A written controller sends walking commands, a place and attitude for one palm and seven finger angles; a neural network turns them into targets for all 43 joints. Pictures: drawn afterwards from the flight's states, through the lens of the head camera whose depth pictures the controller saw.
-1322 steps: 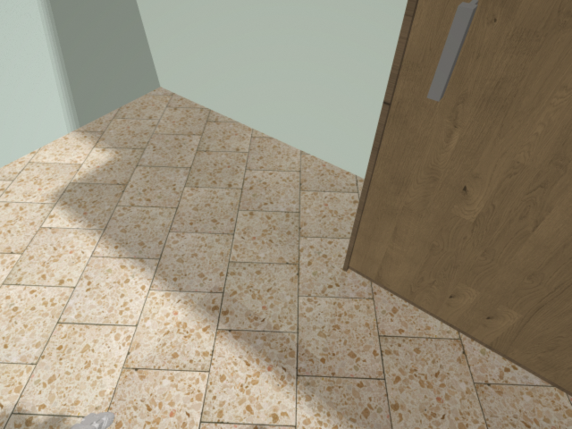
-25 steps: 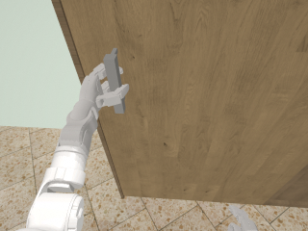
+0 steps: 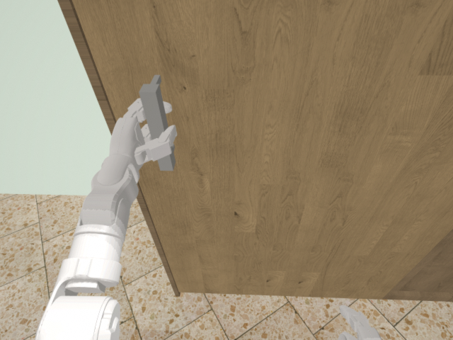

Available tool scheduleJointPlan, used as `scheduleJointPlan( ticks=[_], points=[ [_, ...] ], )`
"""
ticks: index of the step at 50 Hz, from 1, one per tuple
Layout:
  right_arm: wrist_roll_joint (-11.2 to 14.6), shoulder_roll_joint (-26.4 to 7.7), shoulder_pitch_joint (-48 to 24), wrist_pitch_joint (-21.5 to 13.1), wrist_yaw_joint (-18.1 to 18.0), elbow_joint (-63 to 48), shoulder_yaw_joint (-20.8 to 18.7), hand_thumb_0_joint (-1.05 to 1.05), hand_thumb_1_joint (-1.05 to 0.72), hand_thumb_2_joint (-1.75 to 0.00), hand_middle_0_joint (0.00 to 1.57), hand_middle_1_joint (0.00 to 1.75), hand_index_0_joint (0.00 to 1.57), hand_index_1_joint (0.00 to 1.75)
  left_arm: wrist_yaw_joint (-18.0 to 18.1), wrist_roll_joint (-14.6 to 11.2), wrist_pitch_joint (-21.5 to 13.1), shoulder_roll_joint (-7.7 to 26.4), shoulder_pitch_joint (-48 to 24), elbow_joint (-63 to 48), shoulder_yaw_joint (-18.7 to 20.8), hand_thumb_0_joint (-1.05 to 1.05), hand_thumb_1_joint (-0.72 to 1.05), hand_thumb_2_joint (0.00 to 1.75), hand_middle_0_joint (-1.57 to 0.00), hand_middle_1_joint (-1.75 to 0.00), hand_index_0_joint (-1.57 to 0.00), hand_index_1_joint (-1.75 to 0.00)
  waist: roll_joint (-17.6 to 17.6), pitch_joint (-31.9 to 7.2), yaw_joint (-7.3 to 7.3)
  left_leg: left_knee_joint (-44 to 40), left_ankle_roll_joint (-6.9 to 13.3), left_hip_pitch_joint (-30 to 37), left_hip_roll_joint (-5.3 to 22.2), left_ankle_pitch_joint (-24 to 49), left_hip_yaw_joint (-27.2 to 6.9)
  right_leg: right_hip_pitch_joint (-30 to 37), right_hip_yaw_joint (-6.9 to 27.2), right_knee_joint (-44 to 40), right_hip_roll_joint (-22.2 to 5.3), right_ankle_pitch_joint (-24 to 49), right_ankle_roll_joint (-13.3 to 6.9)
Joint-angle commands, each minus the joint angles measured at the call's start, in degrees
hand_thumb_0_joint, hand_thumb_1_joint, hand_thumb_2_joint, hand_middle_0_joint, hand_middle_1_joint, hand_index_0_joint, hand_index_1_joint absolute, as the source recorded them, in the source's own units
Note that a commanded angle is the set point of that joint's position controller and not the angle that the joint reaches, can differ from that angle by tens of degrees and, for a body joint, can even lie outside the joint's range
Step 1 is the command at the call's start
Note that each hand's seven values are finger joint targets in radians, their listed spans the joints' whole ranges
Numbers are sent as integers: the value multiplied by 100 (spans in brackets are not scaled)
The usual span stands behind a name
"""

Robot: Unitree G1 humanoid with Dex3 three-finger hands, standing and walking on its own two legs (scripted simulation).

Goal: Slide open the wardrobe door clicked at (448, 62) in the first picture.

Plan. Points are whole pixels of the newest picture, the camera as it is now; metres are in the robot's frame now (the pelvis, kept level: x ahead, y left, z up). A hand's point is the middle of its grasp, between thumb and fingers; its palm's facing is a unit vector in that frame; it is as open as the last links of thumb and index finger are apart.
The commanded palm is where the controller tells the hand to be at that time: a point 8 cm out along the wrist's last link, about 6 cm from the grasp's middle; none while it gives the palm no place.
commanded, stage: grip the handle and tug to test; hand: left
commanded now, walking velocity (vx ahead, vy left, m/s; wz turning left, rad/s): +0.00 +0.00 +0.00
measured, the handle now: (162, 124) +0.45 +0.14 +0.18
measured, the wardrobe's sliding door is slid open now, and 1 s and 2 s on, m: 0.00 0.00 0.02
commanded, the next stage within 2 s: tug the door sideways, standing still in 0.34 s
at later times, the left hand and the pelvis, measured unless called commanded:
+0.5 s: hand (165, 144) +0.39 +0.12 +0.18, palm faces -0.02 -1.00 -0.03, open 6.8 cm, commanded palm +0.36 +0.18 +0.18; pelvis +0.05 +0.00 +0.00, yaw -3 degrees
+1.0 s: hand (169, 140) +0.40 +0.12 +0.18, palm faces +0.05 -1.00 -0.05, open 6.3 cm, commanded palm +0.38 +0.16 +0.18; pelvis +0.03 +0.01 -0.01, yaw +5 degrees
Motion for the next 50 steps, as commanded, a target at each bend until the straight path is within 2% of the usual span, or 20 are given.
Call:
scheduleJointPlan(
  ticks=[1, 5, 8, 9, 11, 12, 13, 16, 19, 22, 26, 29, 32, 33, 37, 39, 44, 48, 49, 50],
  points=[
    [-28, -592, -783, -316, -4, -1023, -241, 0, -90, -90, 20, 30, 20, 30, -152, -113, -525, 848, -1923, -2005, 275, 0, 90, 90, -45, -140, -45, -140, -313, -1845, 300, -34, 223, 525, -193, 2147, -137, 896, -43, -50, 113, 2474, -112],
    [-40, -590, -843, -323, 50, -1119, -249, 0, -90, -90, 20, 30, 20, 30, -197, -128, -498, 834, -1379, -2531, 282, 0, 90, 90, -45, -140, -45, -140, -332, -1950, 375, -29, 213, 565, -185, 2456, -124, 1082, -54, 31, 104, 2845, -116],
    [-51, -607, -906, -278, 84, -1222, -276, 0, -90, -90, 20, 30, 20, 30, -208, -117, -433, 1101, -608, -2913, 583, 0, 90, 90, -45, -140, -45, -140, -313, -2021, 522, -2, 208, 529, -174, 2750, -79, 1304, -44, 102, 95, 3201, -120],
    [-52, -575, -934, -266, 98, -1244, -241, 0, -90, -90, 20, 30, 20, 30, -252, -136, -379, 804, -581, -3037, 289, 0, 90, 90, -45, -140, -45, -140, -269, -1927, 453, -14, 205, 517, -171, 2802, -70, 1257, -66, 114, 78, 3256, -109],
    [-56, -583, -926, -250, 116, -1269, -271, 0, -90, -90, 20, 30, 20, 30, -253, -161, -290, 950, -322, -3314, 466, 0, 90, 90, -45, -140, -45, -140, -376, -1983, 471, 32, 210, 542, -161, 2926, -56, 1319, -55, 145, 91, 3459, -95],
    [-54, -575, -941, -238, 130, -1309, -266, 0, -90, -90, 20, 30, 20, 30, -267, -167, -228, 851, -128, -3463, 389, 0, 90, 90, -45, -140, -45, -140, -382, -1983, 477, 47, 211, 546, -161, 3018, -51, 1324, -67, 168, 88, 3546, -88],
    [-52, -585, -970, -217, 137, -1341, -272, 0, -90, -90, 20, 30, 20, 30, -263, -164, -184, 873, 56, -3592, 376, 0, 90, 90, -45, -140, -45, -140, -222, -1973, 511, 76, 202, 572, -148, 3159, -61, 1319, -60, 186, 82, 3584, -101],
    [-74, -568, -960, -187, 173, -1370, -267, 0, -90, -90, 20, 30, 20, 30, -256, -186, 15, 847, 518, -3975, 399, 0, 90, 90, -45, -140, -45, -140, -287, -2003, 502, 139, 209, 601, -136, 3439, -55, 1329, -66, 236, 68, 3910, -67],
    [-90, -548, -1001, -164, 205, -1440, -271, 0, -90, -90, 20, 30, 20, 30, -245, -181, 124, 830, 792, -4569, 335, 0, 90, 90, -45, -140, -45, -140, -67, -2101, 517, 208, 200, 688, -113, 3843, -90, 1351, -55, 306, 47, 4137, -77],
    [-96, -551, -1017, -137, 219, -1437, -260, 0, -90, -90, 20, 30, 20, 30, -240, -233, 271, 879, 1126, -4770, 437, 0, 90, 90, -45, -140, -45, -140, -254, -2031, 508, 220, 191, 608, -114, 3714, -98, 1321, -66, 307, 52, 4163, -58],
    [-109, -579, -1012, -174, 80, -1126, -245, 0, -90, -90, 20, 30, 20, 30, -125, -224, 433, 805, -511, -4050, 252, 0, 90, 90, -45, -140, -45, -140, -366, -1550, 224, 226, 204, 634, -172, 3112, -163, 821, -59, 119, 113, 3576, -53],
    [-126, -516, -947, -213, 48, -1013, -240, 0, -90, -90, 20, 30, 20, 30, -42, -110, 553, 125, -1104, -3946, -486, 0, 90, 90, -45, -140, -45, -140, -13, -1661, 61, 448, 208, 942, -181, 3812, -228, 628, -105, 233, 78, 3841, -50],
    [-190, -505, -870, -190, 60, -945, -260, 0, -90, -90, 20, 30, 20, 30, 49, -20, 642, -96, -1366, -3831, -710, 0, 90, 90, -45, -140, -45, -140, -239, -2049, 42, 566, 213, 1036, -213, 4076, -276, 727, -167, 384, 49, 4202, -21],
    [-191, -508, -886, -179, 54, -915, -255, 0, -90, -90, 20, 30, 20, 30, 55, 22, 626, -151, -1401, -3706, -827, 0, 90, 90, -45, -140, -45, -140, -376, -1960, 29, 568, 225, 1005, -201, 3975, -301, 669, -174, 384, 54, 4097, -28],
    [-209, -415, -1009, -168, 81, -886, -213, 0, -90, -90, 20, 30, 20, 30, 46, 103, 403, -553, -1907, -3532, -1293, 0, 90, 90, -45, -140, -45, -140, -347, -1828, -39, 484, 206, 1048, -198, 3375, -436, 393, -192, 325, 57, 3296, -76],
    [-230, -405, -1027, -156, 90, -882, -199, 0, -90, -90, 20, 30, 20, 30, 18, 108, 320, -714, -2058, -3357, -1443, 0, 90, 90, -45, -140, -45, -140, -479, -1741, -67, 478, 231, 996, -205, 3277, -457, 372, -204, 334, 57, 3262, -82],
    [-240, -375, -949, -133, 131, -849, -195, 0, -90, -90, 20, 30, 20, 30, -40, 158, 237, -979, -2607, -3103, -1740, 0, 90, 90, -45, -140, -45, -140, -278, -2155, -87, 705, 241, 1194, -184, 4123, -538, 376, -246, 562, 37, 3662, -78],
    [-227, -338, -1013, -173, 146, -796, -182, 0, -90, -90, 20, 30, 20, 30, 22, 161, 45, -1313, -3056, -2555, -2011, 0, 90, 90, -45, -140, -45, -140, -502, -1897, -162, 582, 196, 1048, -154, 3197, -640, 97, -261, 457, 78, 2752, -109],
    [-232, -344, -991, -189, 141, -763, -171, 0, -90, -90, 20, 30, 20, 30, 46, 151, -10, -1259, -3329, -2462, -1945, 0, 90, 90, -45, -140, -45, -140, -419, -1935, -187, 557, 194, 1015, -184, 2996, -620, 92, -250, 439, 79, 2671, -119],
    [-274, -632, -917, -115, -22, -745, -231, 0, -90, -90, 20, 30, 20, 30, 477, 478, -817, 1412, -3041, -2356, -84, 0, 90, 90, -45, -140, -45, -140, -372, -1344, 44, 577, 377, 439, 230, 2296, -598, -199, 54, 297, -187, 1930, 59]
  ],
)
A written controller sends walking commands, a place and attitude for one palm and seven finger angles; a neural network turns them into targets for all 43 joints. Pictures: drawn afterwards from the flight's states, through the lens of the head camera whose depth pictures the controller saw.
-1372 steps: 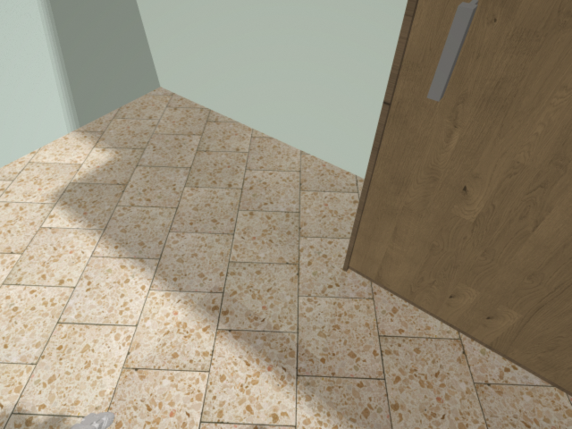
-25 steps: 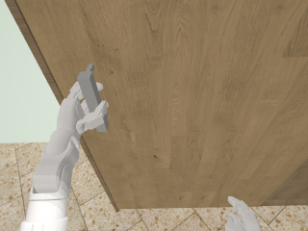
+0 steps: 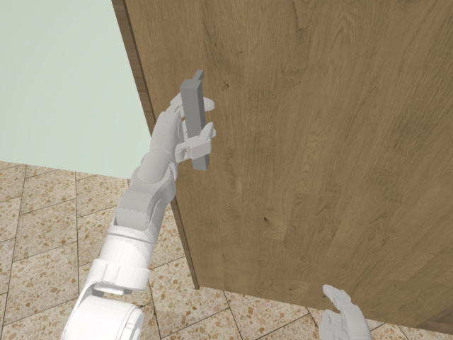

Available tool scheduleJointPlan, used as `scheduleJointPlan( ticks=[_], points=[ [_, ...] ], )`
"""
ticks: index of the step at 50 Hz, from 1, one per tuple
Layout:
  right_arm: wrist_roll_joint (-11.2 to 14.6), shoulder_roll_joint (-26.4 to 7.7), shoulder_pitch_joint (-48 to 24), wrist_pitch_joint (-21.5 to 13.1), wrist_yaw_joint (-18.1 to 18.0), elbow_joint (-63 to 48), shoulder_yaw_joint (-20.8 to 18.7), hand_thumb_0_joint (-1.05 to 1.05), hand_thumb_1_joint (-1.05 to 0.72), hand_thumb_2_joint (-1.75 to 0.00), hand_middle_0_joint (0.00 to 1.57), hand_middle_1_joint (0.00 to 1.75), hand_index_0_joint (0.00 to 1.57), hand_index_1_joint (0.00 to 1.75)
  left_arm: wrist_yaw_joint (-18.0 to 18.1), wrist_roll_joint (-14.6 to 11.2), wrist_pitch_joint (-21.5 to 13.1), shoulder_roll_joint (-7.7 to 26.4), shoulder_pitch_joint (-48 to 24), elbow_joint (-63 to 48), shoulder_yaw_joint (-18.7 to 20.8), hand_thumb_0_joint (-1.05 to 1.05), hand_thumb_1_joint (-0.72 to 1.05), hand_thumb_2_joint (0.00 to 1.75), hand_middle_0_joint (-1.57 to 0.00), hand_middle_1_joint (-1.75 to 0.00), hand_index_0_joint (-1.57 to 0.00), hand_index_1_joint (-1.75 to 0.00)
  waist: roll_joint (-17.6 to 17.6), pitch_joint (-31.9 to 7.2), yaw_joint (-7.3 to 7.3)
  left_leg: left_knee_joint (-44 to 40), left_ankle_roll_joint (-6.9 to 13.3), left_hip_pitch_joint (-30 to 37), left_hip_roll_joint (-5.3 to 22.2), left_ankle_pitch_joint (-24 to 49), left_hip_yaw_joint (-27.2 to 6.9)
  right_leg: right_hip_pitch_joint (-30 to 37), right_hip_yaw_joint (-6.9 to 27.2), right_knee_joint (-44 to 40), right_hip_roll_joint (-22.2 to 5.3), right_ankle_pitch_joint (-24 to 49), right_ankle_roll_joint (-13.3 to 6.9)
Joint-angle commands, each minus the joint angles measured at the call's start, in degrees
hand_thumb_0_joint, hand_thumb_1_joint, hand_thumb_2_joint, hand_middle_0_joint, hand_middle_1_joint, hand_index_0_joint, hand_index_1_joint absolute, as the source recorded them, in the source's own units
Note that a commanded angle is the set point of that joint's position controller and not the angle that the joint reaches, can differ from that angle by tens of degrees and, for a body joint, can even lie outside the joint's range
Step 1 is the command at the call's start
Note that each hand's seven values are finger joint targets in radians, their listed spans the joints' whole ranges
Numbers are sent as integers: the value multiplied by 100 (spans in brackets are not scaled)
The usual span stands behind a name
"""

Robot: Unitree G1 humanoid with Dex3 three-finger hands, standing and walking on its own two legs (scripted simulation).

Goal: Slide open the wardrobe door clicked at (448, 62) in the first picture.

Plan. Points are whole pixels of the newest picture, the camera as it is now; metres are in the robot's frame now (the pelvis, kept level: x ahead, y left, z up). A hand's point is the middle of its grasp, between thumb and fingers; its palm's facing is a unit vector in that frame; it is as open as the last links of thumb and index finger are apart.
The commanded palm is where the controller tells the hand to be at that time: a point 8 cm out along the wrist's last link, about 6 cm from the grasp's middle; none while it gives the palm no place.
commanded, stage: step sideways, sliding the door along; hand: left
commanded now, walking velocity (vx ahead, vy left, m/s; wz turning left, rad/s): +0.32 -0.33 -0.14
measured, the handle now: (200, 122) +0.44 +0.10 +0.18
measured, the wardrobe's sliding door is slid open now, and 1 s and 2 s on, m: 0.00 0.02 0.23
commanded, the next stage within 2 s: none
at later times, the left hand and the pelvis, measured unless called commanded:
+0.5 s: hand (209, 142) +0.39 +0.07 +0.18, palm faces +0.12 -0.99 -0.08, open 6.5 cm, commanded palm +0.36 +0.07 +0.19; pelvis -0.02 -0.05 -0.02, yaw -2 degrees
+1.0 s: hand (223, 140) +0.40 +0.05 +0.17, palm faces +0.40 -0.91 -0.10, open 7.0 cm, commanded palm +0.35 +0.01 +0.17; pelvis +0.03 -0.16 -0.02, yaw +2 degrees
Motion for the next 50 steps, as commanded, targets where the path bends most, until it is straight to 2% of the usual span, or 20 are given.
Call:
scheduleJointPlan(
  ticks=[1, 6, 9, 14, 16, 17, 19, 22, 23, 24, 25, 26, 27, 32, 40, 43, 45, 46, 48, 50],
  points=[
    [-119, -680, -417, -92, -263, -647, -253, 0, -90, -90, 20, 30, 20, 30, -34, 165, -1707, 1015, -2381, -843, 52, 0, 90, 90, -45, -140, -45, -140, -503, -1200, -425, 44, 377, 588, 494, 2044, -72, -161, 331, -4, -33, 2024, 8],
    [-105, -660, -611, -67, -396, -779, -333, 0, -90, -90, 20, 30, 20, 30, 96, 13, -2245, 719, -3192, -1222, -342, 0, 90, 90, -45, -140, -45, -140, 840, -1108, -597, -702, 1318, 1220, 2050, 1260, -1865, -1945, 414, 2433, 341, -1269, -75],
    [-43, -711, -582, -110, -353, -732, -380, 0, -90, -90, 20, 30, 20, 30, 178, 15, -2411, 889, -3283, -1328, -180, 0, 90, 90, -45, -140, -45, -140, 745, -1102, -562, -229, 1329, 1610, 2207, 2377, -1517, -2033, 544, 2042, 153, -1207, -160],
    [86, -758, -630, -206, -364, -801, -422, 0, -90, -90, 20, 30, 20, 30, 109, 95, -2521, 656, -3164, -1223, -423, 0, 90, 90, -45, -140, -45, -140, 290, -1273, -453, 925, 638, -278, 1456, 1304, -21, 662, 286, 230, 227, 84, -304],
    [104, -505, -828, -281, -418, -924, -377, 0, -90, -90, 20, 30, 20, 30, 161, 199, -2523, 745, -3151, -1414, -382, 0, 90, 90, -45, -140, -45, -140, -1879, -1136, -344, 3000, 127, -1916, 55, -1281, 483, 1250, 2874, -1150, -1362, 878, -1131],
    [64, -548, -715, -371, -418, -698, -474, 0, -90, -90, 20, 30, 20, 30, 143, 227, -2511, 547, -2873, -1084, -500, 0, 90, 90, -45, -140, -45, -140, -1641, -934, -249, 3706, 102, -2028, 48, -1633, 91, 976, 2916, -1185, -1555, 402, -1389],
    [67, -647, -537, -442, -378, -547, -517, 0, -90, -90, 20, 30, 20, 30, 141, 248, -2620, 501, -3132, -1543, -509, 0, 90, 90, -45, -140, -45, -140, -1168, -861, -357, 3705, 47, -1991, 253, -1285, -43, 1144, 2470, -663, -1430, 1844, -1580],
    [-25, -490, -482, -397, -332, -590, -419, 0, -90, -90, 20, 30, 20, 30, 91, 315, -2860, 45, -3324, -1824, -936, 0, 90, 90, -45, -140, -45, -140, -1114, -1191, -562, 1128, 127, -253, 310, -311, 493, 349, 1018, 277, -783, 2407, -1073],
    [-21, -595, -413, -407, -332, -569, -460, 0, -90, -90, 20, 30, 20, 30, 80, 272, -2919, 1, -3409, -1954, -1075, 0, 90, 90, -45, -140, -45, -140, -580, -1294, -782, -230, 208, 1053, 600, 705, 312, -598, 598, 1328, -519, 1759, -752],
    [-62, -937, -455, -439, -280, -716, -617, 0, -90, -90, 20, 30, 20, 30, 30, 178, -3016, -115, -3372, -2150, -1198, 0, 90, 90, -45, -140, -45, -140, 1190, -1513, -752, -836, 806, 2532, 2359, 1464, -2027, -2586, 204, 3039, 202, -222, -269],
    [27, -787, -606, -455, -135, -814, -583, 0, -90, -90, 20, 30, 20, 30, -17, 148, -3053, -248, -3509, -2239, -1414, 0, 90, 90, -45, -140, -45, -140, 1227, -1619, -627, -926, 1386, 2624, 3356, 1864, -3296, -3015, 956, 4319, 180, -1052, -268],
    [93, -745, -653, -425, -79, -781, -655, 0, -90, -90, 20, 30, 20, 30, -40, 186, -3030, -38, -3574, -2168, -1222, 0, 90, 90, -45, -140, -45, -140, 70, -1213, -586, -736, 1615, 2545, 3366, 2421, -2933, -3381, 1140, 4673, -26, -869, -244],
    [48, -730, -646, -400, -52, -735, -630, 0, -90, -90, 20, 30, 20, 30, -84, 214, -3056, -27, -3668, -2542, -1302, 0, 90, 90, -45, -140, -45, -140, -217, -1153, -629, -496, 1526, 2423, 3201, 3034, -2519, -3479, 1109, 4747, -195, -888, -179],
    [77, -815, -436, -405, 93, -847, -712, 0, -90, -90, 20, 30, 20, 30, -170, 374, -2877, 0, -3215, -2665, -1230, 0, 90, 90, -45, -140, -45, -140, 985, -1193, -601, -288, 765, 2264, 2147, 3992, -249, -2921, 350, 3491, -119, -138, 32],
    [105, -692, -601, -665, 114, -1264, -609, 0, -90, -90, 20, 30, 20, 30, -170, 270, -2916, 492, -2334, -3008, -814, 0, 90, 90, -45, -140, -45, -140, 1800, -1293, -593, 115, 413, 1987, 1909, 4854, 703, -1110, -356, 1242, 215, 365, 143],
    [197, -588, -669, -807, 66, -1250, -526, 0, -90, -90, 20, 30, 20, 30, -90, 300, -2873, 675, -1926, -3229, -725, 0, 90, 90, -45, -140, -45, -140, 965, -1319, -469, 1257, 78, 1177, 1362, 3269, 787, 436, -292, -184, 199, 2163, 129],
    [121, -332, -838, -869, -33, -1171, -449, 0, -90, -90, 20, 30, 20, 30, 0, 445, -2808, 1187, -1504, -3354, -449, 0, 90, 90, -45, -140, -45, -140, -1380, -1304, -428, 2812, -197, -1071, 201, -1216, 689, 1564, 1406, -82, -1472, 6267, -478],
    [54, -277, -771, -921, -63, -1068, -383, 0, -90, -90, 20, 30, 20, 30, 55, 475, -2777, 1316, -1220, -3654, -298, 0, 90, 90, -45, -140, -45, -140, -1595, -1197, -274, 3417, -170, -1354, 11, -2033, 322, 1190, 1645, -57, -1801, 6985, -666],
    [124, -451, -647, -967, -120, -882, -500, 0, -90, -90, 20, 30, 20, 30, 152, 372, -2841, 1067, -1033, -4347, -322, 0, 90, 90, -45, -140, -45, -140, -2473, -1733, -359, 3379, -117, -1607, 172, -2044, 82, 1985, 1645, 447, -1824, 6968, -940],
    [144, -422, -766, -1017, -144, -905, -455, 0, -90, -90, 20, 30, 20, 30, 234, 359, -2957, 639, -1015, -4728, -624, 0, 90, 90, -45, -140, -45, -140, -2170, -1840, -504, 1630, -83, -1174, 260, -1235, 145, 1883, 1132, 974, -1554, 6753, -832]
  ],
)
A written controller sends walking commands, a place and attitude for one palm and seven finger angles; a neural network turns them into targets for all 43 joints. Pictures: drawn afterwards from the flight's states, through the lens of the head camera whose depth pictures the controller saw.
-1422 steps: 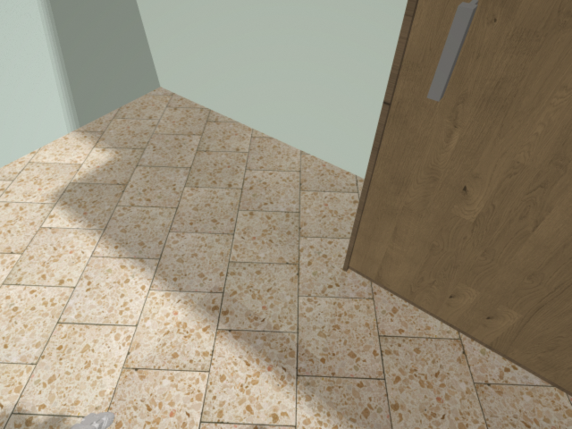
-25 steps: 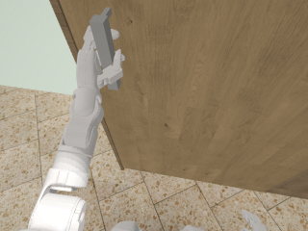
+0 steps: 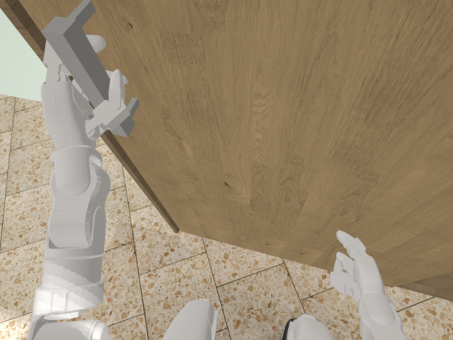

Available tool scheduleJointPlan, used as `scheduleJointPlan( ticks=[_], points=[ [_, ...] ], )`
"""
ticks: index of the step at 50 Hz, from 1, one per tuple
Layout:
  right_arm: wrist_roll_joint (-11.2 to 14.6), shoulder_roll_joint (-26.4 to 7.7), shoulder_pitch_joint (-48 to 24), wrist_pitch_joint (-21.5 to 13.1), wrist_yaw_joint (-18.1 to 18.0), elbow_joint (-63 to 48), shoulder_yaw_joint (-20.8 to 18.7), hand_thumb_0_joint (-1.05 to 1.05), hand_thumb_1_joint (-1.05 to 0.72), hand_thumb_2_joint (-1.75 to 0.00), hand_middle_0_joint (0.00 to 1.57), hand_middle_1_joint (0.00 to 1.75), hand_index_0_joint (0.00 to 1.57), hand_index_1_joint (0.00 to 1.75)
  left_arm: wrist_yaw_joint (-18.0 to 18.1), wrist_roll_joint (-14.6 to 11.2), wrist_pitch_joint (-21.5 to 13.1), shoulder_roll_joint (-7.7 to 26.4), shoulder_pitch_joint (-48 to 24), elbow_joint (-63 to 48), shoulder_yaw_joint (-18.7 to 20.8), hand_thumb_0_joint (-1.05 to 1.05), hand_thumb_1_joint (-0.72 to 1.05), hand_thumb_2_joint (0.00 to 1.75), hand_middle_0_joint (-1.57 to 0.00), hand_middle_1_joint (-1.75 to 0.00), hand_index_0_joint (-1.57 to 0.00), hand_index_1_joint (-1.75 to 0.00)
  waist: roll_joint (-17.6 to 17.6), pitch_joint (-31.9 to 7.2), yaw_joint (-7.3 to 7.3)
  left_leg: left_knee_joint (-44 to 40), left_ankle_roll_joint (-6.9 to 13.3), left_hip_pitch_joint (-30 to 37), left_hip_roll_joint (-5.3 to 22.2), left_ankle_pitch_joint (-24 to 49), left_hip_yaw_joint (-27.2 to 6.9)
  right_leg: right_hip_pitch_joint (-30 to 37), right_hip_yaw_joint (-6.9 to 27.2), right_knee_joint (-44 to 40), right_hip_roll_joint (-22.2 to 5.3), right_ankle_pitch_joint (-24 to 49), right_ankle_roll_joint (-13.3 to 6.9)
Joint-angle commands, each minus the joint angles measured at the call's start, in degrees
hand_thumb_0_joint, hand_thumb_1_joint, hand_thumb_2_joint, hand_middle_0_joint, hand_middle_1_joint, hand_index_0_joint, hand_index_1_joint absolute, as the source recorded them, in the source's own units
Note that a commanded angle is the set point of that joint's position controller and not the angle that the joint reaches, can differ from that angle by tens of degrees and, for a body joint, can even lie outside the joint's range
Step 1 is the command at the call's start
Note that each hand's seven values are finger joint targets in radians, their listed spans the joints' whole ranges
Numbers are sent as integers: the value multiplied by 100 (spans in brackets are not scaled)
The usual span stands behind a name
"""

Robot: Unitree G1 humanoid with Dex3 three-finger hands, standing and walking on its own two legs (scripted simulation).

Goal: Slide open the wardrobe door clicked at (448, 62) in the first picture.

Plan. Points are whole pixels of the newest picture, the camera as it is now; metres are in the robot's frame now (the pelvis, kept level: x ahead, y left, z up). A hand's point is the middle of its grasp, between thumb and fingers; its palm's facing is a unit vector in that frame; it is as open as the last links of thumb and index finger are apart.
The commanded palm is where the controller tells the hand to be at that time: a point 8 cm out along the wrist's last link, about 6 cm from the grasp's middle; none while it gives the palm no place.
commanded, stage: step sideways, sliding the door along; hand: left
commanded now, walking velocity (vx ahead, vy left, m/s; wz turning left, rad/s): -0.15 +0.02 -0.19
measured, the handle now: (106, 76) +0.41 +0.23 +0.20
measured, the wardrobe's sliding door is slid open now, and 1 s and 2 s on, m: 0.02 0.23 0.38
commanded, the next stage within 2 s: none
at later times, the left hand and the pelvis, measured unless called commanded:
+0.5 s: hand (176, 115) +0.36 +0.12 +0.19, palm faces +0.26 -0.96 -0.08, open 6.6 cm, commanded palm +0.32 +0.09 +0.18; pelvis +0.03 -0.06 +0.03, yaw -5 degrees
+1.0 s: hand (267, 136) +0.34 +0.00 +0.19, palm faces +0.03 -1.00 -0.01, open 6.5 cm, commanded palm +0.31 +0.00 +0.17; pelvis -0.01 -0.11 +0.03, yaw -6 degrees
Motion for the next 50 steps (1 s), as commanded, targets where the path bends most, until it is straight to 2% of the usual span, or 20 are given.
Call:
scheduleJointPlan(
  ticks=[1, 2, 3, 4, 5, 13, 24, 26, 27, 29, 30, 31, 33, 36, 37, 38, 39, 40, 43, 50],
  points=[
    [-18, -172, 109, -329, -106, -662, -125, 0, -90, -90, 20, 30, 20, 30, -482, 224, -1154, -359, -1880, -3128, -2074, 0, 90, 90, -45, -140, -45, -140, -1955, -3492, -810, -2309, 118, 795, -122, 1720, 327, 2109, 909, 491, -870, 5472, -839],
    [-51, -349, 100, -292, -89, -762, -278, 0, -90, -90, 20, 30, 20, 30, -502, 177, -1264, -341, -1899, -3239, -2040, 0, 90, 90, -45, -140, -45, -140, -990, -3554, -823, -2862, 389, 2266, 761, 4639, -211, 609, 515, 1088, -328, 3216, -375],
    [-44, -593, -4, -259, -10, -973, -439, 0, -90, -90, 20, 30, 20, 30, -547, 151, -1320, -429, -1752, -3314, -2220, 0, 90, 90, -45, -140, -45, -140, 626, -3722, -639, -2917, 939, 3418, 2218, 7707, -1453, -843, 416, 2079, 217, -883, -114],
    [-25, -554, 153, -251, 217, -1024, -459, 0, -90, -90, 20, 30, 20, 30, -627, 259, -1320, -668, -1770, -3036, -2295, 0, 90, 90, -45, -140, -45, -140, 335, -3859, -614, -2698, 1246, 3470, 2338, 7894, -1381, -1047, 724, 2920, 279, -2011, -249],
    [-56, -527, 215, -278, 281, -1031, -456, 0, -90, -90, 20, 30, 20, 30, -639, 298, -1362, -536, -2278, -3521, -2241, 0, 90, 90, -45, -140, -45, -140, 484, -3541, -818, -2676, 1271, 3349, 2305, 7932, -1429, -1414, 749, 3330, 287, -2113, -228],
    [-132, -429, 506, -389, 360, -1189, -312, 0, -90, -90, 20, 30, 20, 30, -678, 367, -1069, -561, -1091, -3219, -2338, 0, 90, 90, -45, -140, -45, -140, 791, -2975, -650, -2794, 571, 3894, 1606, 8069, 370, -1489, 171, 2189, 527, -707, -128],
    [-152, -199, 270, -427, 330, -1283, -77, 0, -90, -90, 20, 30, 20, 30, -633, 260, -1094, -298, -526, -3121, -2141, 0, 90, 90, -45, -140, -45, -140, 999, -2601, -658, -2518, 489, 3200, 1806, 7485, 626, -6, 203, -221, 680, 148, -185],
    [-94, -184, 111, -373, 326, -1281, -41, 0, -90, -90, 20, 30, 20, 30, -627, 272, -1150, -141, -468, -3178, -1974, 0, 90, 90, -45, -140, -45, -140, 518, -2742, -548, -1860, 376, 2566, 1598, 6427, 665, 925, 203, -1008, 644, 1236, -190],
    [-39, -108, 61, -334, 289, -1292, -25, 0, -90, -90, 20, 30, 20, 30, -631, 312, -1180, -24, -469, -3255, -1917, 0, 90, 90, -45, -140, -45, -140, -312, -2857, -518, -1270, 252, 2107, 1150, 5070, 823, 1371, 403, -1283, 349, 2878, -225],
    [-84, 83, 0, -333, 177, -1235, 52, 0, -90, -90, 20, 30, 20, 30, -539, 354, -1187, 293, -48, -3283, -1707, 0, 90, 90, -45, -140, -45, -140, -1516, -2784, -447, -40, -125, 218, -80, 17, 781, 2001, 1623, -1122, -1097, 7410, -868],
    [-75, 2, 257, -330, 160, -1135, -62, 0, -90, -90, 20, 30, 20, 30, -517, 316, -1188, 346, 442, -3177, -1447, 0, 90, 90, -45, -140, -45, -140, -2301, -3132, -263, 662, -108, -126, -399, -768, 317, 2248, 2098, -1017, -1214, 7595, -1138],
    [-87, -46, 251, -322, 142, -1037, -104, 0, -90, -90, 20, 30, 20, 30, -526, 315, -1270, 222, 262, -3520, -1569, 0, 90, 90, -45, -140, -45, -140, -2493, -3307, -330, 958, -74, -415, -337, -827, -7, 2600, 2248, -866, -1338, 7471, -1325],
    [-82, 80, 63, -251, 144, -866, 11, 0, -90, -90, 20, 30, 20, 30, -419, 307, -1448, -22, -245, -3867, -1681, 0, 90, 90, -45, -140, -45, -140, -1754, -3426, -468, 113, -103, -521, -188, -557, 47, 2984, 1943, -609, -1286, 7333, -1527],
    [-140, -2, 172, -23, 121, -900, -93, 0, -90, -90, 20, 30, 20, 30, -474, 350, -1608, -172, -412, -3776, -1959, 0, 90, 90, -45, -140, -45, -140, -1355, -3573, -684, -2220, -138, 1129, -151, 1735, 646, 1874, 1093, -170, -683, 5563, -1082],
    [-133, -90, 266, 24, 110, -975, -183, 0, -90, -90, 20, 30, 20, 30, -538, 304, -1613, -231, -532, -3779, -2134, 0, 90, 90, -45, -140, -45, -140, -1191, -3676, -771, -2837, 10, 2259, 288, 3303, 490, 929, 847, 278, -445, 4248, -801],
    [-82, -406, 173, 33, 113, -1206, -319, 0, -90, -90, 20, 30, 20, 30, -623, 200, -1561, -331, -480, -3831, -2348, 0, 90, 90, -45, -140, -45, -140, 172, -3610, -729, -3123, 630, 3275, 1808, 6203, -996, -640, 549, 1262, 216, 715, -328],
    [-109, -500, 142, 3, 243, -1347, -400, 0, -90, -90, 20, 30, 20, 30, -698, 302, -1497, -624, -507, -3463, -2487, 0, 90, 90, -45, -140, -45, -140, 625, -3666, -516, -3084, 1277, 3398, 2796, 7836, -1737, -1168, 865, 2289, 438, -1951, -263],
    [-107, -546, 166, -54, 339, -1362, -420, 0, -90, -90, 20, 30, 20, 30, -724, 416, -1455, -705, -871, -3349, -2553, 0, 90, 90, -45, -140, -45, -140, 82, -3404, -647, -2980, 1325, 3164, 2750, 7411, -1551, -1406, 1062, 3043, 549, -1788, -289],
    [-152, -573, 250, -99, 414, -1164, -398, 0, -90, -90, 20, 30, 20, 30, -710, 393, -1344, -521, -1255, -3214, -2289, 0, 90, 90, -45, -140, -45, -140, 185, -3080, -689, -2722, 1127, 3295, 2397, 7285, -853, -2010, 961, 3465, 323, -1446, -216],
    [-175, -498, 472, -17, 323, -1088, -331, 0, -90, -90, 20, 30, 20, 30, -855, 332, -1012, -629, -1176, -2427, -2346, 0, 90, 90, -45, -140, -45, -140, 1123, -2873, -638, -3069, 625, 2806, 1723, 6459, 494, -1019, 268, 2073, 513, -587, 7]
  ],
)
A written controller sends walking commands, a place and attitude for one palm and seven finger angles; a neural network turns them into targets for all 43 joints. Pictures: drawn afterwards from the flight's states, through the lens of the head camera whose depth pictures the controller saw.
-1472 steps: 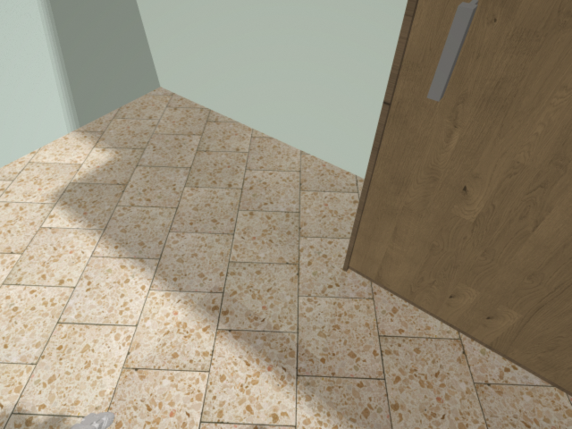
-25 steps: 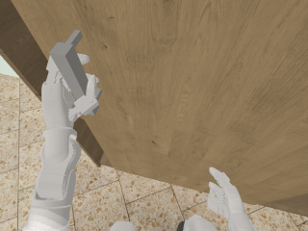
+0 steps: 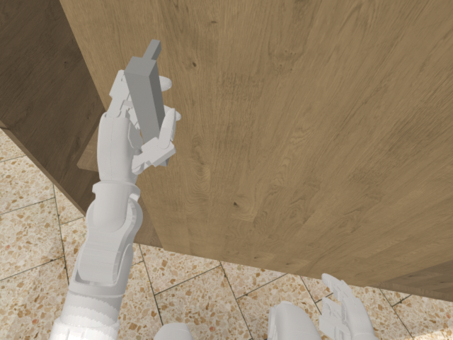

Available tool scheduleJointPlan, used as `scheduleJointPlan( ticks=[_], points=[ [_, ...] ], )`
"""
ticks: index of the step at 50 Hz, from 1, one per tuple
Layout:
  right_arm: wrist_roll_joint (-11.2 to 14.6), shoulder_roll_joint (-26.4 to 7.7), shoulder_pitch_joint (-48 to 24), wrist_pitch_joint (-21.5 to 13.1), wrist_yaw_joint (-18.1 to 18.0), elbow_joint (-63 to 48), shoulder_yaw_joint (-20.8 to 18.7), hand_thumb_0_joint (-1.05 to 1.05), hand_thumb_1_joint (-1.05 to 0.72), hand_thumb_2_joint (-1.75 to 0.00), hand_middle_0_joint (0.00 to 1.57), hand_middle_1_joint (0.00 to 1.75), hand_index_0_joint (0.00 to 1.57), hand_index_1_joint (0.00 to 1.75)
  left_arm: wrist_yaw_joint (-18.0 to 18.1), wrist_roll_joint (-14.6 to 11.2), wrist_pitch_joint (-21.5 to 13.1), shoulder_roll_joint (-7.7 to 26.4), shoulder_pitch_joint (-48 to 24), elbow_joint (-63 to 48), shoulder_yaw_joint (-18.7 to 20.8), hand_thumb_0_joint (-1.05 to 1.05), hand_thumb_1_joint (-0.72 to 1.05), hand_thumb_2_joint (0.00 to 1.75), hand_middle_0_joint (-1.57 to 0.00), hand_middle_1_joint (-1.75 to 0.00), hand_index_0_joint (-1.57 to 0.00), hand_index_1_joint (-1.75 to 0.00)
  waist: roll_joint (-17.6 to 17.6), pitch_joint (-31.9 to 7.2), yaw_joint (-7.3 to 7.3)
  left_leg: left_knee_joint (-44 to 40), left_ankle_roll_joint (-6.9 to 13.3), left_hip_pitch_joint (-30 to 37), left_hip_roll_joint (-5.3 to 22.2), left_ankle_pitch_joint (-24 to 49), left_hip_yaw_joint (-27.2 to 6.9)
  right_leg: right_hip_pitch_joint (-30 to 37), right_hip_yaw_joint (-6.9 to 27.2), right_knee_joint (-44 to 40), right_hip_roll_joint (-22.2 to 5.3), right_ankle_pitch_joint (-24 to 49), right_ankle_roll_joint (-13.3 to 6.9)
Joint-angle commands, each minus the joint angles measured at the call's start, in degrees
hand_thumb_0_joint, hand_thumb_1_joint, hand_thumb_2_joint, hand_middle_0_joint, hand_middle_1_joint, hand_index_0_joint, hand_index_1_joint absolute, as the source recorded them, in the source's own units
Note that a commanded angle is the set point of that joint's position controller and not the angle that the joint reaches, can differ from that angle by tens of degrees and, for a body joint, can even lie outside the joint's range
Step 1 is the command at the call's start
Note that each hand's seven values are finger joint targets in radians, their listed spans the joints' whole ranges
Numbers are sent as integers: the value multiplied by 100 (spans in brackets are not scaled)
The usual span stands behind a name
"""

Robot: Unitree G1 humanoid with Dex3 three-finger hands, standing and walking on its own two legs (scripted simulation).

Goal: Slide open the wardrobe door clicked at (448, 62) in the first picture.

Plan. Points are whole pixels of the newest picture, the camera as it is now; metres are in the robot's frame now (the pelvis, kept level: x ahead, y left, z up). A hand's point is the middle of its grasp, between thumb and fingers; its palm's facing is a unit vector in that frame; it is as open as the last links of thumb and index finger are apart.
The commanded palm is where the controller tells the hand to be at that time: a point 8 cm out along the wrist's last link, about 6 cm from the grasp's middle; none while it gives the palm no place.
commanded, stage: step sideways, sliding the door along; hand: left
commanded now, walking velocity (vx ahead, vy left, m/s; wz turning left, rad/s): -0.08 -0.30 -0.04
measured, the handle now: (157, 109) +0.38 +0.17 +0.17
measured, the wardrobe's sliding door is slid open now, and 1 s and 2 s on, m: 0.23 0.38 0.54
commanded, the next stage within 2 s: none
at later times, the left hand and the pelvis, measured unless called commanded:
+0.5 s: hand (236, 153) +0.33 +0.06 +0.16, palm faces +0.16 -0.99 -0.04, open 6.5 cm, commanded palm +0.31 +0.05 +0.15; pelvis -0.03 -0.09 -0.02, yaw +0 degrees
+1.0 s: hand (281, 157) +0.34 +0.00 +0.16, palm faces +0.35 -0.93 -0.10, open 6.3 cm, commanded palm +0.30 -0.03 +0.15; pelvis -0.02 -0.21 -0.02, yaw +3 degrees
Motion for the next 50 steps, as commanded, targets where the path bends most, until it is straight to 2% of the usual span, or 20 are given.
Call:
scheduleJointPlan(
  ticks=[1, 8, 10, 11, 12, 14, 17, 19, 20, 21, 22, 23, 28, 34, 39, 42, 44, 45, 47, 50],
  points=[
    [18, -879, -505, -314, -149, -929, -333, 0, -90, -90, 20, 30, 20, 30, -473, -62, -601, -260, -2240, -1582, -1159, 0, 90, 90, -45, -140, -45, -140, 1693, -2549, -657, -501, 577, 1807, 1057, 4530, -230, 232, -281, -972, 67, 201, 64],
    [140, -779, -613, -351, -240, -913, -234, 0, -90, -90, 20, 30, 20, 30, -341, -184, -599, -248, -2609, -1237, -1169, 0, 90, 90, -45, -140, -45, -140, 1609, -2601, -654, 85, 476, 1208, 1002, 3060, -251, 1911, -414, -3283, 296, 752, -43],
    [240, -602, -671, -351, -252, -908, -149, 0, -90, -90, 20, 30, 20, 30, -291, -112, -626, -28, -2856, -1276, -1117, 0, 90, 90, -45, -140, -45, -140, 263, -2787, -560, 1173, 218, 560, 279, 1540, -95, 2652, 25, -4488, -371, 2691, -210],
    [242, -394, -853, -322, -320, -927, -105, 0, -90, -90, 20, 30, 20, 30, -219, -52, -644, 344, -2898, -1184, -911, 0, 90, 90, -45, -140, -45, -140, -1359, -2662, -531, 2217, -6, -862, -398, -1369, 40, 3082, 1020, -4354, -1414, 4950, -696],
    [138, -364, -1020, -343, -386, -837, -32, 0, -90, -90, 20, 30, 20, 30, -125, -41, -634, 563, -2928, -1301, -746, 0, 90, 90, -45, -140, -45, -140, -1516, -2557, -342, 3206, -63, -1522, -812, -2409, -196, 2974, 1382, -4142, -1865, 5981, -1079],
    [146, -606, -836, -331, -478, -599, -201, 0, -90, -90, 20, 30, 20, 30, -25, -197, -650, 469, -2743, -1617, -646, 0, 90, 90, -45, -140, -45, -140, -2411, -2965, -392, 3925, -52, -2175, -882, -2604, -413, 4200, 1508, -3456, -1833, 7213, -1465],
    [77, -489, -979, -57, -460, -533, -99, 0, -90, -90, 20, 30, 20, 30, -59, -141, -781, -47, -3315, -1529, -979, 0, 90, 90, -45, -140, -45, -140, -1735, -2749, -572, 1899, -39, -1257, -752, -1533, -91, 3433, 648, -3118, -1343, 5826, -1271],
    [33, -647, -681, 113, -477, -503, -224, 0, -90, -90, 20, 30, 20, 30, -146, -142, -872, -18, -3322, -1264, -983, 0, 90, 90, -45, -140, -45, -140, -586, -3024, -826, -514, -10, 1113, -510, 875, 174, 1906, -4, -1896, -843, 3860, -791],
    [6, -1002, -715, 68, -486, -680, -436, 0, -90, -90, 20, 30, 20, 30, -251, -260, -901, -53, -3257, -1335, -1017, 0, 90, 90, -45, -140, -45, -140, 840, -3238, -791, -551, 680, 2816, 1263, 3180, -1812, -240, -94, -643, -212, 719, -290],
    [65, -992, -812, 29, -383, -764, -415, 0, -90, -90, 20, 30, 20, 30, -285, -261, -873, -180, -3388, -1173, -1100, 0, 90, 90, -45, -140, -45, -140, 929, -3481, -630, -616, 1310, 2784, 2449, 4177, -3218, -448, 476, 429, -71, -1052, -259],
    [171, -1111, -978, 42, -227, -834, -449, 0, -90, -90, 20, 30, 20, 30, -337, -182, -836, -121, -3728, -987, -979, 0, 90, 90, -45, -140, -45, -140, 223, -3186, -661, -695, 1423, 2084, 2439, 2789, -2933, -580, 803, 882, -207, -880, -274],
    [99, -990, -1032, 21, -237, -715, -420, 0, -90, -90, 20, 30, 20, 30, -320, -229, -894, 26, -4073, -1396, -825, 0, 90, 90, -45, -140, -45, -140, 755, -3063, -655, -800, 1438, 1980, 2380, 2395, -3097, -834, 788, 1152, -289, -822, -251],
    [81, -1016, -756, 29, -270, -616, -391, 0, -90, -90, 20, 30, 20, 30, -462, -105, -581, -210, -3848, -856, -1158, 0, 90, 90, -45, -140, -45, -140, 841, -2519, -649, -691, 720, 1565, 1357, 2812, -701, -744, 202, 710, -422, 482, -49],
    [94, -882, -627, -158, -341, -742, -286, 0, -90, -90, 20, 30, 20, 30, -516, -185, -457, -467, -3764, -579, -1362, 0, 90, 90, -45, -140, -45, -140, 1651, -2582, -683, -975, 639, 1412, 1099, 2183, -172, 201, -321, -811, -220, 585, 50],
    [157, -831, -585, -278, -327, -792, -243, 0, -90, -90, 20, 30, 20, 30, -408, -254, -559, -209, -3657, -535, -1136, 0, 90, 90, -45, -140, -45, -140, 1844, -2784, -670, -318, 661, 1616, 1162, 3122, -208, 1096, -541, -2421, 116, 121, -8],
    [248, -720, -672, -298, -292, -795, -192, 0, -90, -90, 20, 30, 20, 30, -351, -208, -620, 109, -3591, -672, -927, 0, 90, 90, -45, -140, -45, -140, 764, -2916, -518, 988, 320, 882, 582, 1947, -150, 2378, -345, -4160, -75, 1706, -120],
    [236, -394, -908, -310, -364, -790, -69, 0, -90, -90, 20, 30, 20, 30, -184, -101, -629, 726, -3474, -844, -631, 0, 90, 90, -45, -140, -45, -140, -1518, -2774, -489, 2731, -66, -1447, -556, -2107, 130, 3373, 1283, -4076, -1700, 5514, -902],
    [121, -384, -1038, -354, -398, -696, -13, 0, -90, -90, 20, 30, 20, 30, -95, -110, -635, 959, -3491, -1166, -397, 0, 90, 90, -45, -140, -45, -140, -1337, -2521, -291, 3592, -70, -1830, -835, -2594, -105, 3036, 1474, -3945, -1890, 6422, -1129],
    [168, -649, -820, -331, -497, -516, -216, 0, -90, -90, 20, 30, 20, 30, -42, -272, -663, 717, -3080, -1543, -431, 0, 90, 90, -45, -140, -45, -140, -2714, -2836, -359, 4075, -61, -2429, -801, -2654, -319, 4206, 1678, -3409, -1801, 7235, -1496],
    [145, -555, -932, -111, -477, -507, -104, 0, -90, -90, 20, 30, 20, 30, -29, -212, -821, 293, -3146, -1699, -666, 0, 90, 90, -45, -140, -45, -140, -1532, -2890, -609, 856, -74, -1007, -657, -1122, 7, 3475, 571, -2630, -1219, 6050, -1102]
  ],
)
